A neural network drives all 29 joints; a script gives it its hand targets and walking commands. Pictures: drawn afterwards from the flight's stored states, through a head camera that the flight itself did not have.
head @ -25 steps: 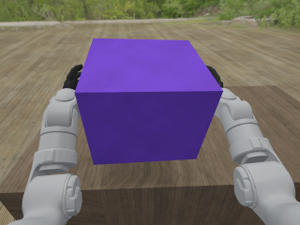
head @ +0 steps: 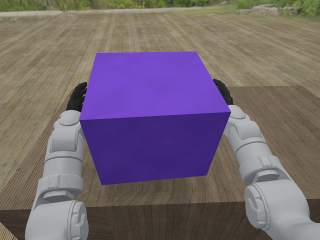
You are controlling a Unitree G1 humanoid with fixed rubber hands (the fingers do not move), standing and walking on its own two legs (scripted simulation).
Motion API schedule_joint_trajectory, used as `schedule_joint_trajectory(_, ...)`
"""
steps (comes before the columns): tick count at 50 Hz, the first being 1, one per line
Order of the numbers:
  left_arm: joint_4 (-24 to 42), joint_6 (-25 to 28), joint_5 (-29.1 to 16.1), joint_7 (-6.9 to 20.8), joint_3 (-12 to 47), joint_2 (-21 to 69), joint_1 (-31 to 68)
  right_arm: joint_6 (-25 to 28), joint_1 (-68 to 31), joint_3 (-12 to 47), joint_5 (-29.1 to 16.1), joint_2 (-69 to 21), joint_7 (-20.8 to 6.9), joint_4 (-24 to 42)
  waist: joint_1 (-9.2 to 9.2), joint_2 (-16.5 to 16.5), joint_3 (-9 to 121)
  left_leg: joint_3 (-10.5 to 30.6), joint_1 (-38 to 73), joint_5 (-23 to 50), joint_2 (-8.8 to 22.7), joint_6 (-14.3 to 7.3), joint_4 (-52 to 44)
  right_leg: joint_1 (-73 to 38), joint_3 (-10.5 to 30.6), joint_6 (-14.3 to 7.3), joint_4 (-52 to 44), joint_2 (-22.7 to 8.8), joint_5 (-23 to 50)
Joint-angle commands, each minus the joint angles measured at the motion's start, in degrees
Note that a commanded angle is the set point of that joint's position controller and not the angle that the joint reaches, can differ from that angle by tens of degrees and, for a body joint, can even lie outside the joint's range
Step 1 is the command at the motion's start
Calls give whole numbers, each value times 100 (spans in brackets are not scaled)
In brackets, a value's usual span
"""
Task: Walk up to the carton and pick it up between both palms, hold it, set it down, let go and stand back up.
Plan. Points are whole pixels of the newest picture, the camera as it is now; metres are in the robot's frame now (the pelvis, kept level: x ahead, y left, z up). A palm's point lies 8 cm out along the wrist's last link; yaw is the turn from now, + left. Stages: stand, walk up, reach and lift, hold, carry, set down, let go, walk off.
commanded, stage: set down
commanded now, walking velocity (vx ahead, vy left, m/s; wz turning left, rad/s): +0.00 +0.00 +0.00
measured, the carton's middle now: (151, 114) +0.40 +0.03 +0.17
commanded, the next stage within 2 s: none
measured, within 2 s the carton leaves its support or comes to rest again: neither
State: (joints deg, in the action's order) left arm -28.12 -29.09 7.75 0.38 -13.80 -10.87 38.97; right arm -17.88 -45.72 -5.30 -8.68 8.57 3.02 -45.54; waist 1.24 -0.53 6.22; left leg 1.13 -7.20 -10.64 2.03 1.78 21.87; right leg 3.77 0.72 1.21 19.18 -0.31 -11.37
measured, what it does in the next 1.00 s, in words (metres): stands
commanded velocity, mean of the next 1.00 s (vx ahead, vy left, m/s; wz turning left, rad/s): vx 0.00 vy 0.00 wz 0.00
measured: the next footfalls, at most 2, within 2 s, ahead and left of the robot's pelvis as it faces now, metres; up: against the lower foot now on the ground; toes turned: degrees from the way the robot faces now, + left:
none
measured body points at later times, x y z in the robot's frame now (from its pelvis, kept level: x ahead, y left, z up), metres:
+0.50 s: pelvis +0.00 +0.00 +0.00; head -0.06 +0.01 +0.45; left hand +0.39 +0.20 +0.17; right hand +0.40 -0.17 +0.16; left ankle +0.02 +0.13 -0.75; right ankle -0.01 -0.13 -0.75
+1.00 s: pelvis +0.01 +0.00 +0.00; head -0.02 +0.00 +0.45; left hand +0.42 +0.20 +0.14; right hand +0.42 -0.18 +0.14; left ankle +0.02 +0.13 -0.75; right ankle -0.01 -0.13 -0.75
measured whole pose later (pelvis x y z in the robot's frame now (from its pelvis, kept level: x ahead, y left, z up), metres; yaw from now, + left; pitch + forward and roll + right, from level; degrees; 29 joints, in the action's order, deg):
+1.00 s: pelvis +0.01 +0.00 +0.00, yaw +0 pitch +0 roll +0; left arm -44.3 -13.4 7.7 -1.0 -13.8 -9.7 39.4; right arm -5.8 -44.1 -5.4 -1.0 8.4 2.0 -55.5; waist 1.2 -0.5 5.3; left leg 1.1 -9.5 -10.7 2.0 2.2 20.6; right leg 6.7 0.7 1.0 19.2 -0.3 -12.1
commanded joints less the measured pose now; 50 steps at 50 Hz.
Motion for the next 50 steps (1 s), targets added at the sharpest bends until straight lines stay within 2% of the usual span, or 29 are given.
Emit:
schedule_joint_trajectory(1,1737,596,-824,898,2282,4001,3912,857,-4050,1779,-477,-3186,-584,2355,246,398,2254,-172,1381,2848,-417,225,-178,-919,-322,83,-424,383,2144)
schedule_joint_trajectory(5,1360,680,-808,856,2164,3922,3888,929,-4147,1685,-240,-3212,-658,2236,221,154,2086,-173,1101,2334,-421,185,-250,-727,-389,103,-436,366,1726)
schedule_joint_trajectory(6,1432,773,-894,855,2234,3970,4111,996,-4201,1584,-188,-3188,-682,2255,240,338,2231,-187,1081,2367,-392,236,-269,-689,-385,76,-393,358,1745)
schedule_joint_trajectory(9,1161,753,-625,845,1990,3844,4014,970,-3963,1398,-69,-3137,-751,1700,174,368,1800,-233,1010,2082,-395,206,-429,-619,-401,67,-480,307,1436)
schedule_joint_trajectory(10,662,733,-588,901,1794,3809,3813,959,-3850,1237,68,-2986,-781,1424,210,354,1367,-253,790,1651,-372,184,-506,-375,-396,29,-556,303,1008)
schedule_joint_trajectory(11,870,774,-577,904,1772,3809,4066,1001,-3983,1189,82,-3044,-838,1439,81,259,1620,-267,867,1592,-379,152,-585,-367,-412,74,-557,283,911)
schedule_joint_trajectory(13,457,871,-553,939,1581,3761,4139,1058,-3933,984,344,-3060,-857,1321,97,75,1393,-249,677,1213,-358,77,-707,-341,-410,63,-616,255,684)
schedule_joint_trajectory(16,810,1081,-649,856,1805,4027,4463,1347,-4372,1044,252,-3152,-945,1616,-31,342,2120,-287,846,1697,-345,168,-574,-439,-411,35,-475,258,1019)
schedule_joint_trajectory(17,633,1116,-625,793,1844,4047,4563,1329,-4214,819,383,-3166,-971,1117,125,475,1838,-250,702,1413,-359,217,-610,-259,-456,6,-502,296,797)
schedule_joint_trajectory(19,739,1323,-709,740,1816,4082,4879,1472,-4371,859,356,-3275,-1004,1272,27,470,2210,-283,798,1522,-331,209,-580,-195,-495,10,-448,275,832)
schedule_joint_trajectory(23,82,1407,-606,769,1690,4069,4493,1616,-4331,766,516,-3236,-993,1109,12,279,1851,-321,561,1465,-385,167,-616,-345,-477,74,-499,229,955)
schedule_joint_trajectory(24,144,1458,-596,774,1654,4014,4543,1643,-4264,821,546,-3239,-1000,1006,29,60,1716,-316,577,1540,-348,168,-613,-323,-486,109,-451,255,992)
schedule_joint_trajectory(26,145,1572,-605,721,1696,4066,4686,1768,-4491,832,510,-3282,-1013,1226,-87,352,2114,-334,593,1561,-316,180,-602,-266,-436,87,-420,238,1007)
schedule_joint_trajectory(27,131,1630,-611,705,1710,4054,4854,1741,-4264,773,543,-3359,-1012,806,-23,401,2028,-313,589,1686,-340,185,-608,-275,-476,88,-449,227,1053)
schedule_joint_trajectory(28,14,1662,-626,710,1624,4039,4727,1796,-4447,870,520,-3324,-983,1124,-147,342,2226,-333,669,1851,-354,194,-548,-244,-484,63,-430,236,1166)
schedule_joint_trajectory(29,137,1730,-715,696,1707,4025,4830,1787,-4234,812,487,-3396,-988,843,-59,239,2121,-309,583,1793,-353,185,-528,-219,-490,79,-478,254,1095)
schedule_joint_trajectory(31,-139,1736,-507,714,1493,3972,4539,1790,-4109,888,579,-3363,-993,856,-184,229,2061,-364,691,1984,-332,175,-536,-261,-449,109,-465,273,1333)
schedule_joint_trajectory(32,-424,1720,-490,737,1488,3938,4550,1788,-4195,772,569,-3374,-989,682,-121,224,1782,-388,511,1802,-366,146,-576,-209,-437,123,-482,222,1165)
schedule_joint_trajectory(34,3,1867,-631,687,1716,4133,4683,1975,-4361,895,492,-3457,-956,1137,-108,359,2406,-332,665,2082,-346,231,-453,-322,-476,109,-388,258,1499)
schedule_joint_trajectory(39,-137,1992,-481,680,1504,3983,4515,1985,-4046,1017,596,-3516,-957,901,-298,162,2433,-432,589,2286,-358,166,-462,-452,-400,166,-349,266,1731)
schedule_joint_trajectory(40,-565,1944,-400,716,1362,3852,4376,1954,-4065,873,612,-3344,-970,731,-280,149,2086,-498,449,2169,-392,143,-547,-380,-360,187,-379,206,1697)
schedule_joint_trajectory(41,-361,2025,-503,694,1451,3920,4457,2007,-4167,987,571,-3372,-971,903,-336,144,2315,-453,541,2469,-362,183,-433,-416,-438,179,-300,262,1999)
schedule_joint_trajectory(43,-241,2141,-540,656,1574,3957,4678,2058,-4094,906,612,-3483,-959,787,-178,315,2656,-429,667,2723,-348,272,-336,-402,-464,156,-281,288,2082)
schedule_joint_trajectory(44,-86,2214,-523,605,1553,4044,4649,2100,-4096,1092,531,-3543,-971,944,-334,235,2745,-427,751,2967,-321,267,-272,-289,-460,180,-248,311,2229)
schedule_joint_trajectory(45,-305,2172,-473,619,1554,3931,4574,2042,-3851,919,551,-3527,-954,569,-237,342,2526,-449,770,2840,-311,285,-279,-261,-408,162,-308,295,2194)
schedule_joint_trajectory(46,-318,2131,-366,615,1469,4095,4356,2108,-4206,969,612,-3512,-974,931,-363,330,2620,-410,727,2765,-300,266,-282,-295,-436,128,-245,282,2078)
schedule_joint_trajectory(47,-490,2151,-366,616,1369,4047,4303,2075,-3977,862,602,-3384,-987,708,-353,393,2456,-452,651,2760,-277,280,-357,-315,-439,100,-303,277,1993)
schedule_joint_trajectory(49,-623,2197,-376,678,1306,3951,4285,2097,-3997,888,681,-3427,-978,775,-311,110,2406,-467,497,2647,-317,196,-389,-408,-438,168,-266,280,2228)
schedule_joint_trajectory(50,-556,2223,-379,674,1311,3963,4196,2145,-3979,1057,593,-3514,-982,934,-420,80,2416,-481,476,2677,-311,179,-370,-450,-366,160,-218,279,2276)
